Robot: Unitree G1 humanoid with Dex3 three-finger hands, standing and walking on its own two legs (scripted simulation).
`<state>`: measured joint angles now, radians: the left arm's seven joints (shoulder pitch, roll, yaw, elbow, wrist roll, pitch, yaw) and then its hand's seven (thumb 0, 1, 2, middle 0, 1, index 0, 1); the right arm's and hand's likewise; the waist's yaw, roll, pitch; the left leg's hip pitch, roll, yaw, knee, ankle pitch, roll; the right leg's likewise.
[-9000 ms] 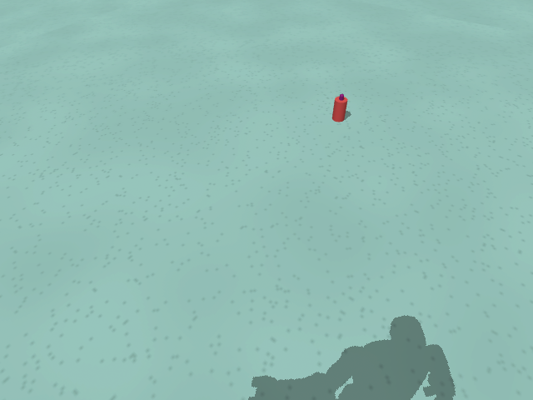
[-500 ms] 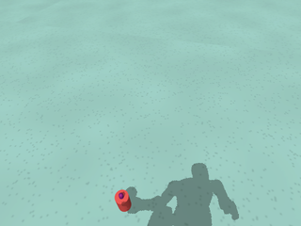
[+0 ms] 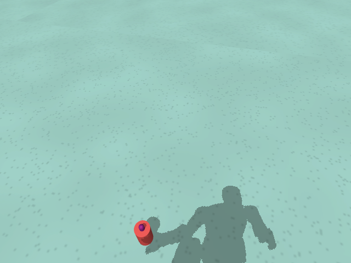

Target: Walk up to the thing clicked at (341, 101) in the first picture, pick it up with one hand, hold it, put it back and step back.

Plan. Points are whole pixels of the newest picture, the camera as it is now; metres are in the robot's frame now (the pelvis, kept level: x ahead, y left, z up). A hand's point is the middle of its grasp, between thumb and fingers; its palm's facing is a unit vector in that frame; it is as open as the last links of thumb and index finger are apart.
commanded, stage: stand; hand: left
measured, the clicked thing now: (143, 232) +0.43 +0.21 -0.69
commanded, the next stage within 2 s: go down in 1.42 s
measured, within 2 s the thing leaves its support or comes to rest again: neither
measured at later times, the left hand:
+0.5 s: hand out of the picture +0.08 +0.25 -0.15, palm faces -0.02 -0.94 -0.35, open 7.4 cm
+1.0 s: hand out of the picture +0.09 +0.25 -0.15, palm faces -0.02 -0.94 -0.35, open 7.4 cm
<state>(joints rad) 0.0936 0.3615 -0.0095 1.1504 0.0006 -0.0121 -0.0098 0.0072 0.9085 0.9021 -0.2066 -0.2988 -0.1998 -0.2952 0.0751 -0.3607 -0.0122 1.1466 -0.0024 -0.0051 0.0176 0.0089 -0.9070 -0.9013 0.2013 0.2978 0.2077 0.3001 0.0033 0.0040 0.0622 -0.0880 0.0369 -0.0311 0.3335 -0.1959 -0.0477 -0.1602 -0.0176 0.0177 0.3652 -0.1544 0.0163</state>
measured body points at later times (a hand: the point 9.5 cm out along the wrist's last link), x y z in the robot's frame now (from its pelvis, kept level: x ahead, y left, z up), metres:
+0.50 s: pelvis +0.00 +0.00 +0.00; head +0.01 -0.01 +0.45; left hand +0.08 +0.30 -0.13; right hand +0.07 -0.31 -0.14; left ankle -0.01 +0.15 -0.75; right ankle +0.03 -0.13 -0.75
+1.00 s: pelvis +0.01 +0.00 +0.00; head +0.02 -0.01 +0.45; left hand +0.09 +0.30 -0.13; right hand +0.09 -0.30 -0.13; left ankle -0.01 +0.15 -0.75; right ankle +0.03 -0.13 -0.75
